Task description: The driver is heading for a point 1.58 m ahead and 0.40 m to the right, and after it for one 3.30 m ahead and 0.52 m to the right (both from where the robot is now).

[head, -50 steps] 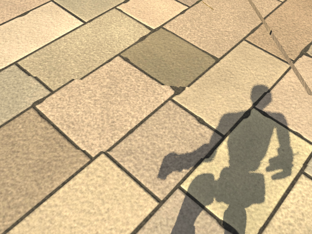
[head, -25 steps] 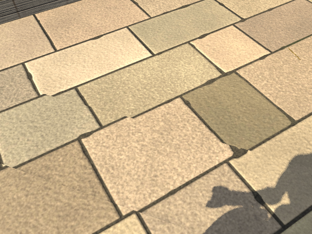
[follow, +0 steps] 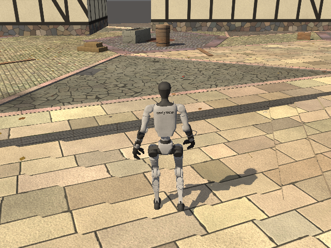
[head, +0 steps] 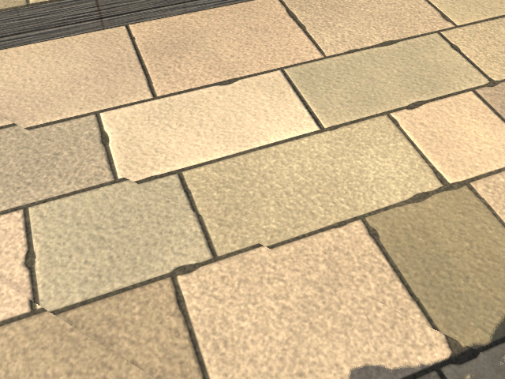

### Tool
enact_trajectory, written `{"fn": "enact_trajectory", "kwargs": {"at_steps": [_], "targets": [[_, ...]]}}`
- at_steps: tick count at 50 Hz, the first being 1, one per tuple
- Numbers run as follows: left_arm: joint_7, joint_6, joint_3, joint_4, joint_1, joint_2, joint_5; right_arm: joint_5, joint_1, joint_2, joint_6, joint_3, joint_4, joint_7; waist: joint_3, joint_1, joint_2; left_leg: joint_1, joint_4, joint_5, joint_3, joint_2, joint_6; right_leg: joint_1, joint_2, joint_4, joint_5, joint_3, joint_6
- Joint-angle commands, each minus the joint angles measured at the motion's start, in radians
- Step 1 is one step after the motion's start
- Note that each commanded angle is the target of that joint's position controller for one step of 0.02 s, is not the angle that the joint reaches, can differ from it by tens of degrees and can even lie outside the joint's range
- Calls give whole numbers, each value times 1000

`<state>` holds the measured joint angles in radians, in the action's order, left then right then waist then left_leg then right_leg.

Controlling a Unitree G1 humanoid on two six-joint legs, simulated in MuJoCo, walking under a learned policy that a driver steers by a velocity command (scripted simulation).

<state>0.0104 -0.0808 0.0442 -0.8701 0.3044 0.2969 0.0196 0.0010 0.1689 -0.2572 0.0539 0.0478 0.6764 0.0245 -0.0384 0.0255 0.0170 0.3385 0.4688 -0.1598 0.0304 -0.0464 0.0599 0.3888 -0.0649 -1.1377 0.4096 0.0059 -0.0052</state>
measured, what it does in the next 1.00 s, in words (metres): walks ahead: right foot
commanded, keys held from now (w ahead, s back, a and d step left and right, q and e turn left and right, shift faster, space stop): no key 1.00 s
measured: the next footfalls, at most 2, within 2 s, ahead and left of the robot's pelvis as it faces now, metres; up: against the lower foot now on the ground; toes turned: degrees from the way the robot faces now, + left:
right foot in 0.30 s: +0.28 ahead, -0.14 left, -0.01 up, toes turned +3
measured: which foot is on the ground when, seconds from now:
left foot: down 0.00-1.00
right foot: up 0.00-0.28, down 0.30-1.00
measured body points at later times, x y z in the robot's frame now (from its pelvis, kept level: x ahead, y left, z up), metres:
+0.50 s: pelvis +0.16 -0.04 -0.01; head +0.19 -0.05 +0.44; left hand +0.30 +0.20 -0.13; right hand +0.24 -0.30 -0.15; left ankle +0.12 +0.09 -0.73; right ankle +0.24 -0.14 -0.74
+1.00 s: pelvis +0.20 -0.04 +0.00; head +0.21 -0.04 +0.44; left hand +0.30 +0.21 -0.14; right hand +0.19 -0.28 -0.16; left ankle +0.12 +0.09 -0.74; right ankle +0.25 -0.15 -0.74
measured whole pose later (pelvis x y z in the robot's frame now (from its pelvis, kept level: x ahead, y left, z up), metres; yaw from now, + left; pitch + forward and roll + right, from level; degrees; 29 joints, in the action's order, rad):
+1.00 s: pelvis +0.20 -0.04 +0.00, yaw +1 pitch -1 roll -1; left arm -0.01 -0.01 0.05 -1.00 0.13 0.20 0.00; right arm 0.01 0.32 -0.19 0.02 0.05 1.07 -0.05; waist -0.03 -0.01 -0.02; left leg 0.11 0.53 -0.41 -0.02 0.03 -0.02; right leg 0.29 0.04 -0.47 -0.08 0.01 0.08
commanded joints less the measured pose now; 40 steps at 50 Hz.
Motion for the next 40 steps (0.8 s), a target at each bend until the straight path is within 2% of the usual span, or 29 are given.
{"fn": "enact_trajectory", "kwargs": {"at_steps": [1, 3, 5, 6, 7, 9, 12, 14, 15, 16, 17, 18, 19, 20, 21, 22, 24, 25, 26, 27, 28, 29, 33, 34, 40], "targets": [[-6, 2, 28, 60, 26, 84, -10, -11, 24, -98, 23, 32, -31, 0, 90, 6, -78, -188, -216, 528, -238, 261, 198, 164, -63, 23, -76, 43, 33], [-13, 21, 24, 65, 23, 59, -20, -11, 7, -119, 33, 36, -7, -5, 82, 29, -77, -112, -231, 647, -159, 246, 203, 123, -49, 122, -130, 29, 60], [-16, 25, 11, 84, -32, 30, -31, -14, 5, -135, 28, 40, 19, -18, 83, 24, -92, -79, -224, 681, -80, 207, 181, 82, -38, 270, -251, 17, 65], [-14, 23, 7, 86, -60, 26, -32, -14, 16, -141, 24, 41, 31, -23, 94, 9, -92, -79, -217, 670, -52, 187, 169, 55, -24, 332, -340, 5, 62], [-9, 21, 7, 86, -75, 29, -31, -18, 28, -146, 22, 41, 43, -28, 111, -2, -91, -89, -207, 670, -50, 192, 163, 28, -17, 367, -422, 10, 56], [1, 13, 13, 95, -125, 51, -24, -10, 57, -148, 20, 39, 74, -36, 103, -25, -80, -127, -184, 570, -64, 199, 153, 34, -14, 457, -528, 42, 46], [13, 12, 15, 115, -193, 68, -28, -3, 85, -154, 6, 39, 113, -43, 77, -50, -83, -180, -110, 451, -109, 222, 141, 47, 3, 571, -494, 58, 29], [18, 10, 24, 112, -173, 91, -31, 2, 81, -151, 1, 39, 131, -47, 86, -31, -88, -192, -12, 401, -149, 235, 126, 10, 12, 627, -438, 62, 5], [19, 7, 27, 92, -126, 90, -33, 7, 66, -136, -2, 35, 135, -48, 98, -2, -71, -179, 68, 354, -139, 206, 103, -60, 25, 694, -500, 40, -13], [15, 2, 37, 74, -94, 124, -35, -2, 108, -107, 0, 27, 141, -48, 127, -11, -1, -149, 183, 225, -100, 127, 56, -161, -9, 720, -843, 55, -33], [12, 3, 33, 66, -124, 129, -57, 2, 252, -51, -3, 16, 176, -51, 193, -90, 117, -10, 217, 70, -22, 40, -16, -314, -80, 706, -923, 174, -86], [6, 10, 21, 65, -107, 55, -54, 3, 250, -57, -9, 9, 202, -56, 218, -40, 189, 18, 268, -120, -18, 33, -50, -351, -134, 722, -963, 252, -133], [9, 12, 1, 58, -108, 15, -51, 9, 217, -82, -16, 13, 187, -55, 213, -25, 197, 42, 315, -211, -47, 43, -68, -366, -181, 730, -1010, 304, -175], [16, 11, -1, 45, -100, 23, -50, 8, 171, -89, -24, 15, 183, -54, 203, -12, 172, 62, 363, -327, -60, 45, -75, -369, -195, 738, -1039, 324, -196], [20, 8, 8, 35, -115, 58, -48, 1, 142, -90, -33, 16, 178, -58, 191, -18, 133, 78, 333, -356, -84, 63, -72, -358, -212, 758, -971, 350, -200], [18, 7, 12, 37, -135, 70, -44, 1, 126, -99, -48, 20, 183, -62, 187, -20, 114, 49, 279, -331, -92, 77, -66, -325, -213, 776, -901, 354, -193], [12, 24, 11, 51, -233, 66, -32, 8, 169, -73, -70, 21, 224, -65, 155, -71, 102, -97, 66, -146, -65, 66, -45, -198, -150, 803, -725, 280, -145], [8, 33, 13, 52, -250, 66, -21, 1, 188, -68, -76, 22, 244, -63, 146, -81, 99, -177, -5, -16, -56, 58, -33, -136, -112, 819, -572, 240, -111], [8, 36, 13, 47, -241, 56, -17, -12, 182, -81, -81, 25, 246, -59, 134, -70, 68, -222, -25, 43, -81, 89, -14, -82, -75, 828, -394, 203, -67], [13, 33, 10, 56, -251, 38, -20, -8, 176, -94, -80, 29, 252, -56, 100, -47, -11, -160, -31, 24, -105, 127, 8, -115, -3, 803, -295, 124, -21], [14, 30, 6, 45, -240, 17, -25, -3, 150, -82, -75, 26, 252, -57, 85, -32, -59, -130, -55, 13, -111, 139, 16, -149, 38, 761, -336, 81, 11], [10, 26, 6, 35, -229, 5, -23, -2, 142, -80, -70, 28, 260, -61, 71, -25, -88, -111, -57, -9, -106, 138, 11, -167, 54, 754, -393, 59, 23], [-7, 24, 16, -16, -177, 11, -23, 0, 152, -70, -41, 30, 291, -72, 57, -24, -73, -81, -33, 91, -64, 113, -9, -240, 47, 745, -637, 52, 18], [-8, 24, 19, -25, -174, 17, -21, 1, 169, -61, -39, 29, 301, -73, 58, -31, -51, -79, -26, 95, -57, 107, -14, -254, 43, 735, -673, 54, 10], [-9, 40, 22, -56, -184, 6, -19, 8, 192, -53, -42, 28, 336, -75, 52, -33, -37, -68, -14, 69, -48, 109, -20, -281, 41, 721, -653, 58, -18]]}}
Keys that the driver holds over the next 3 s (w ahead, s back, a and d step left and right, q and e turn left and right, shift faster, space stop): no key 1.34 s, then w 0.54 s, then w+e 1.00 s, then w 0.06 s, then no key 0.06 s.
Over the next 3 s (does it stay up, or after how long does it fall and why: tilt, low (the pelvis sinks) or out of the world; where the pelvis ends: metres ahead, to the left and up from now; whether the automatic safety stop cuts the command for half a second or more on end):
stays up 0.95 -0.09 -0.04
